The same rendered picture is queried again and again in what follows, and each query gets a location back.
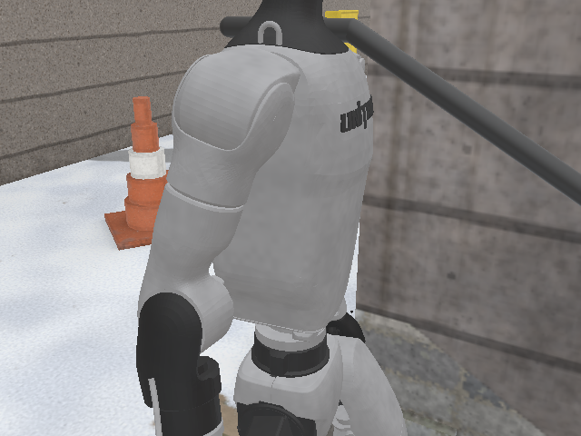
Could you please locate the left robot forearm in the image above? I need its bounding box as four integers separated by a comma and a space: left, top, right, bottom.
331, 298, 347, 321

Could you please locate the robot right upper arm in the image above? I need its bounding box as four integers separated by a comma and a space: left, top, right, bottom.
137, 47, 300, 354

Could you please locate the right robot forearm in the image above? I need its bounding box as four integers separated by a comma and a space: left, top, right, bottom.
136, 292, 224, 436

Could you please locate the robot left upper arm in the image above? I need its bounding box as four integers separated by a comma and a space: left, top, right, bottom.
353, 52, 365, 72

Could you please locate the right robot thigh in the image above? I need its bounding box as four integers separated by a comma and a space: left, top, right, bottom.
245, 416, 293, 436

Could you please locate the robot torso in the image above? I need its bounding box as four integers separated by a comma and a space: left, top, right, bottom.
212, 21, 374, 436

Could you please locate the left robot hand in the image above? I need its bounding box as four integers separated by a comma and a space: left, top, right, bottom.
326, 311, 365, 343

